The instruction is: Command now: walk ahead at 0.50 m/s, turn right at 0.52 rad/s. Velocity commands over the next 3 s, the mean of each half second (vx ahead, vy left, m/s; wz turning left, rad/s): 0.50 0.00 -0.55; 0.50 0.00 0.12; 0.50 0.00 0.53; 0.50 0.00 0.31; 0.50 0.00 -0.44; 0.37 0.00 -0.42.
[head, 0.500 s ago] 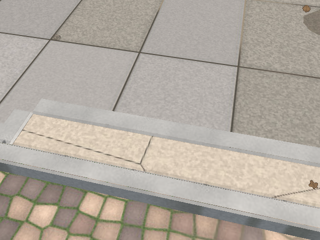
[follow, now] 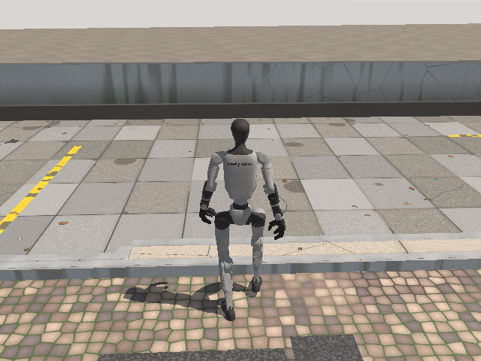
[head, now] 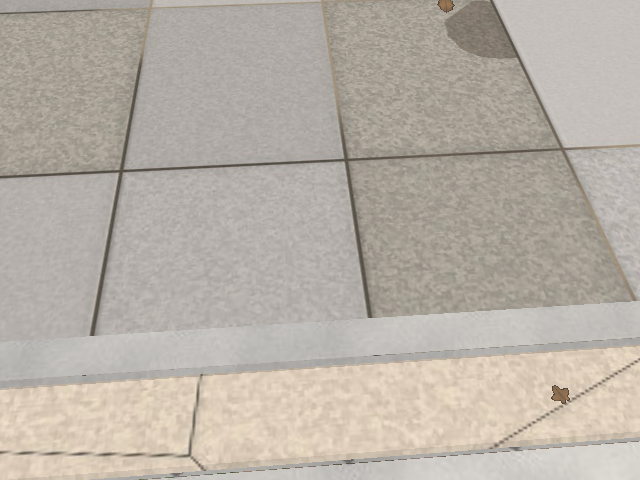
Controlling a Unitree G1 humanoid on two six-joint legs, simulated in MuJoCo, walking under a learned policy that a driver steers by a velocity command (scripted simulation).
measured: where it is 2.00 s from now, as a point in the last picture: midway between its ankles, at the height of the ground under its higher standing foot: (349, 185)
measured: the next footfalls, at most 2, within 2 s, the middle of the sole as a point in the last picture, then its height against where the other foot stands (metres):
right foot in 0.12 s outside the picture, level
left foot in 0.64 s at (341, 412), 0.10 m higher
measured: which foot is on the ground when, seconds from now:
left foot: down 0.00-0.12, up 0.14-0.62, down 0.64-1.00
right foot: up 0.00-0.10, down 0.12-0.66, up 0.68-1.00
